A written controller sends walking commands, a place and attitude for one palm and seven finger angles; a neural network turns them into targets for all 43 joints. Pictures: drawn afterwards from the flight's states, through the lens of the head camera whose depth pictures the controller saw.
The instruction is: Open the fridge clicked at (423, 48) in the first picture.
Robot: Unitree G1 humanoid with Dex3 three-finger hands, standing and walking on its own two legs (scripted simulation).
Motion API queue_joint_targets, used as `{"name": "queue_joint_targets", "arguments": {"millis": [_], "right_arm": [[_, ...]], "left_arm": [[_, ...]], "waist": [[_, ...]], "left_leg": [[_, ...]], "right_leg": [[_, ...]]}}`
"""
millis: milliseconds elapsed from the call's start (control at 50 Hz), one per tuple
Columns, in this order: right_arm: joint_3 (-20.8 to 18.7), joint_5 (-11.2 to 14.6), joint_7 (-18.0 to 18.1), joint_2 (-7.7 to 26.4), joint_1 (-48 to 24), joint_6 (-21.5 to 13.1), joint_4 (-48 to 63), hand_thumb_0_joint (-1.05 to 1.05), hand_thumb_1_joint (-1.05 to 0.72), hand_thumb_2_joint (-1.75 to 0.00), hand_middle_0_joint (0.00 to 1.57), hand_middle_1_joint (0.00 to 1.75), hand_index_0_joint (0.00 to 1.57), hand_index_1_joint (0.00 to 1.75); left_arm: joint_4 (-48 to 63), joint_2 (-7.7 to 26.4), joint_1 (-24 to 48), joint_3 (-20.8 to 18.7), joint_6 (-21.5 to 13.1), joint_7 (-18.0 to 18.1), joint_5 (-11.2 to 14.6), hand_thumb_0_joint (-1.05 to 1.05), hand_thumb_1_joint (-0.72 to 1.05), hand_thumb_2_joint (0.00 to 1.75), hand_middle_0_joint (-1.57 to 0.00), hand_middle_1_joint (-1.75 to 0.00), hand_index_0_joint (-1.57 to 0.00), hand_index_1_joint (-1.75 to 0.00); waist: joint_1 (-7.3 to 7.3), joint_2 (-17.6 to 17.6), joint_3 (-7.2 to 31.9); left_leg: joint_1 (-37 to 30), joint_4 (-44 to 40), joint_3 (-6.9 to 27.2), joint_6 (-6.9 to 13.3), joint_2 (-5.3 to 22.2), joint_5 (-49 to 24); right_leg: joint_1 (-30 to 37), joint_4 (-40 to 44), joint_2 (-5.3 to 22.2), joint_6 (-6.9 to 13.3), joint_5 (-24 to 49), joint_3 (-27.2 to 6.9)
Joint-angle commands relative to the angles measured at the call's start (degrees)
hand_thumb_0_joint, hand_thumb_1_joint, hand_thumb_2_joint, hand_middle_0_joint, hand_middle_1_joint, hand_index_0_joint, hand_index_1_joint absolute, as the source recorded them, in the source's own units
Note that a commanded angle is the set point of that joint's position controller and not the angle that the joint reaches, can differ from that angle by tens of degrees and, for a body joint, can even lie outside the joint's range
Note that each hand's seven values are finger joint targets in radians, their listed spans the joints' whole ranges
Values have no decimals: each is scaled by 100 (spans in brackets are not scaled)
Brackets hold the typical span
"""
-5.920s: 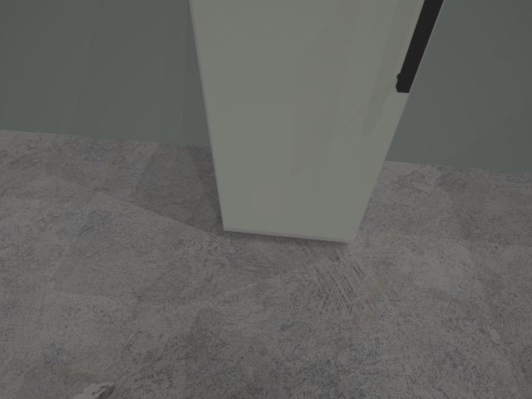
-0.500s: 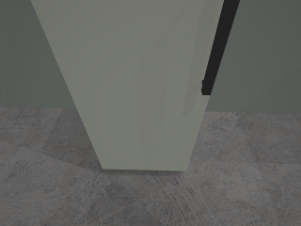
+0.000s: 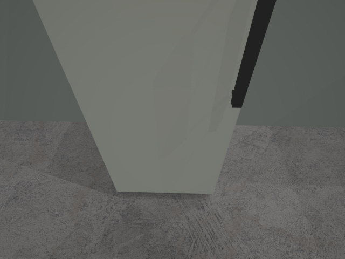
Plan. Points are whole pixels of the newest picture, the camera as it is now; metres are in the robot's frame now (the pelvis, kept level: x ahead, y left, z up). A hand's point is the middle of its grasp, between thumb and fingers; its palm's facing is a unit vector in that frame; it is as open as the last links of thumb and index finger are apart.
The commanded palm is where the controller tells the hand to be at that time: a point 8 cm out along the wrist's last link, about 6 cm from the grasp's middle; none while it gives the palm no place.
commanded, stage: look again from close up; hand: right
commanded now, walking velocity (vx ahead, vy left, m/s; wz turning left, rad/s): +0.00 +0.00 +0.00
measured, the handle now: (254, 30) +0.57 -0.16 +0.27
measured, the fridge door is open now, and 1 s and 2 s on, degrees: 0 0 0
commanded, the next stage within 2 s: shuffle to correct the standing spot in 0.80 s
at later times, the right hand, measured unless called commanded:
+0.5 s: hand out of the picture +0.00 -0.15 -0.18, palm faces +0.05 +0.99 -0.15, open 7.4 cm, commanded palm none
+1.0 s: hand out of the picture +0.01 -0.15 -0.18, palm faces +0.05 +0.99 -0.15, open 7.4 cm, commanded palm none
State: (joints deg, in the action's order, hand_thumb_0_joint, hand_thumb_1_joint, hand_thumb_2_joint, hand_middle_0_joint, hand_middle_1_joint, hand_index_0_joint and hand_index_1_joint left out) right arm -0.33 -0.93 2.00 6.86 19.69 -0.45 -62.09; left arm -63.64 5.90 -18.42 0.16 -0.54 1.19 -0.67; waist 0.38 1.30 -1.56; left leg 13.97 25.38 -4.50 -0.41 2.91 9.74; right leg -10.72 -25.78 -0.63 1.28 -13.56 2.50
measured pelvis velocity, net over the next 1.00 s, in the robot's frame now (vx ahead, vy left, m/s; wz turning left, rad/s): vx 0.02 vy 0.01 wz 0.00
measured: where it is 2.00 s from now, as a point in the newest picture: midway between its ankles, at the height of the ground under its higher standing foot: outside the picture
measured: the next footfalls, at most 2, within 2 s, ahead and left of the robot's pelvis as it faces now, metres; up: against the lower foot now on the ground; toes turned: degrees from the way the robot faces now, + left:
none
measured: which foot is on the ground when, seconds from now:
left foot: down 0.00-1.00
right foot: down 0.00-1.00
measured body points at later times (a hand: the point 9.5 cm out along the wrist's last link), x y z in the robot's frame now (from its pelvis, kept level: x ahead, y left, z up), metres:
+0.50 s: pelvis +0.01 +0.01 +0.00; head +0.02 +0.00 +0.45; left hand +0.00 +0.21 -0.16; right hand +0.00 -0.20 -0.16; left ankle +0.04 +0.12 -0.74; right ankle +0.01 -0.10 -0.74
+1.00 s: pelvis +0.02 +0.01 +0.00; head +0.03 +0.00 +0.45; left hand +0.01 +0.22 -0.16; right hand +0.01 -0.20 -0.16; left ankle +0.04 +0.12 -0.74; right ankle +0.01 -0.10 -0.74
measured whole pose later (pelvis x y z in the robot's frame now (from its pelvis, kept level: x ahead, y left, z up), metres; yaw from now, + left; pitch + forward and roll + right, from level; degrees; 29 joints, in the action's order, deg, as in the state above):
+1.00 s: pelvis +0.02 +0.01 +0.00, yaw +0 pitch -1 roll +0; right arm -0.4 -0.9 1.9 7.5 18.4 -0.8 -62.6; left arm -64.6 6.4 -17.6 0.5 -0.7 1.3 -0.9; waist 0.5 1.3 -2.0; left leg 12.5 25.6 -4.8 0.4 1.9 12.0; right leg -8.8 -25.1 0.4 0.3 -15.3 2.2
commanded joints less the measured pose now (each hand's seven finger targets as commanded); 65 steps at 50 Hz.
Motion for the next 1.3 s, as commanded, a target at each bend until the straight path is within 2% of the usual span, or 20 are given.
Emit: {"name": "queue_joint_targets", "arguments": {"millis": [0,40,320,580,720,800,880,920,980,1040,1080,1120,1140,1160,1180,1200,1220,1240,1260,1280], "right_arm": [[-91,-16,33,436,443,-80,168,0,-90,-90,20,30,20,30],[-100,-14,30,433,435,-80,170,0,-90,-90,20,30,20,30],[-88,-2,31,456,384,-99,146,0,-90,-90,20,30,20,30],[-87,-1,36,491,342,-115,130,0,-90,-90,20,30,20,30],[-79,4,30,521,320,-118,111,0,-90,-90,20,30,20,30],[-79,3,27,532,291,-105,104,0,-90,-90,20,30,20,30],[-88,0,27,537,306,-116,112,0,-90,-90,20,30,20,30],[-81,-2,21,474,380,-111,63,0,-90,-90,20,30,20,30],[-165,-39,-6,575,441,-59,102,0,-90,-90,20,30,20,30],[-257,-35,-28,659,564,-34,130,0,-90,-90,20,30,20,30],[-316,-39,-29,721,707,-44,139,0,-90,-90,20,30,20,30],[-366,-34,-31,738,715,-65,165,0,-90,-90,20,30,20,30],[-378,-34,-34,708,626,-72,191,0,-90,-90,20,30,20,30],[-373,-45,-48,657,555,-77,217,0,-90,-90,20,30,20,30],[-357,-46,-64,560,437,-81,246,0,-90,-90,20,30,20,30],[-309,-53,-88,389,331,-88,307,0,-90,-90,20,30,20,30],[-247,-73,-97,211,108,-105,407,0,-90,-90,20,30,20,30],[-212,-88,-81,226,-139,-128,533,0,-90,-90,20,30,20,30],[-210,-82,-74,237,-297,-153,535,0,-90,-90,20,30,20,30],[-207,-47,-78,168,-336,-168,510,0,-90,-90,20,30,20,30]], "left_arm": [[177,546,-353,-95,-100,40,5,0,90,90,-20,-30,-20,-30],[175,531,-383,-99,-95,40,-3,0,90,90,-20,-30,-20,-30],[126,520,-328,-75,-120,49,4,0,90,90,-20,-30,-20,-30],[81,567,-317,-65,-138,62,4,0,90,90,-20,-30,-20,-30],[68,577,-292,-64,-127,63,5,0,90,90,-20,-30,-20,-30],[57,599,-251,-56,-125,61,1,0,90,90,-20,-30,-20,-30],[65,601,-283,-62,-129,61,0,0,90,90,-20,-30,-20,-30],[14,513,-357,-41,-107,53,-21,0,90,90,-20,-30,-20,-30],[36,498,-458,-56,-37,27,-55,0,90,90,-20,-30,-20,-30],[127,426,-487,-57,-14,8,-78,0,90,90,-20,-30,-20,-30],[193,367,-506,-76,-19,-7,-79,0,90,90,-20,-30,-20,-30],[211,331,-579,-87,-58,-18,-81,0,90,90,-20,-30,-20,-30],[210,325,-694,-85,-79,-20,-76,0,90,90,-20,-30,-20,-30],[172,315,-827,-84,-103,-21,-68,0,90,90,-20,-30,-20,-30],[95,351,-1025,-85,-148,-10,-63,0,90,90,-20,-30,-20,-30],[-13,560,-1312,-114,-202,19,-63,0,90,90,-20,-30,-20,-30],[-115,802,-1605,-162,-216,83,-73,0,90,90,-20,-30,-20,-30],[-142,745,-1734,-133,-214,138,-93,0,90,90,-20,-30,-20,-30],[-141,623,-1721,-90,-226,175,-90,0,90,90,-20,-30,-20,-30],[-122,602,-1623,-56,-251,204,-100,0,90,90,-20,-30,-20,-30]], "waist": [[29,-136,-448],[22,-30,-447],[38,-206,-346],[30,-165,-260],[22,-50,-307],[38,-181,-404],[32,-91,-279],[44,-26,-246],[74,137,-523],[105,320,-746],[128,567,-724],[81,518,-634],[-2,405,-685],[-64,69,-707],[-140,-338,-697],[-233,-1136,-593],[-345,-1774,-713],[-407,-1637,-894],[-371,-1103,-921],[-305,-760,-797]], "left_leg": [[-307,-474,535,179,367,308],[-266,-511,569,190,383,433],[-346,-465,535,204,384,120],[-469,-424,496,213,387,-241],[-433,-494,545,220,397,-123],[-388,-506,525,208,380,-20],[-459,-499,526,219,390,-80],[-473,-552,567,242,409,439],[-257,-674,761,340,480,1729],[-48,-887,1062,502,678,2488],[-80,-1061,1303,642,875,2732],[79,-1059,1349,751,997,2707],[263,-910,1220,750,947,2577],[325,-619,973,698,761,2264],[454,-101,603,585,505,1856],[778,833,42,406,99,1332],[1524,1793,-422,244,-208,1477],[2254,2459,-212,233,-183,2109],[2405,2702,6,242,-7,2178],[2209,2601,125,205,106,2176]], "right_leg": [[-803,834,582,18,-402,-618],[-781,803,555,20,-397,-582],[-594,709,575,1,58,-519],[-401,668,624,-7,494,-491],[-358,687,607,-15,385,-460],[-414,736,608,-24,288,-464],[-355,701,608,-20,380,-457],[-366,646,534,-25,-63,-388],[-711,435,378,3,-973,-238],[-963,30,210,12,-1123,-71],[-1066,-423,153,13,-1032,76],[-874,-581,203,29,-884,129],[-691,-428,236,43,-841,109],[-532,-167,246,71,-795,34],[-293,216,404,135,-632,-237],[117,653,900,345,-260,-969],[616,1085,1536,711,452,-1814],[1053,1103,1819,1096,1746,-2204],[1227,829,1934,1257,3311,-2104],[1256,607,1867,1216,4555,-1778]]}}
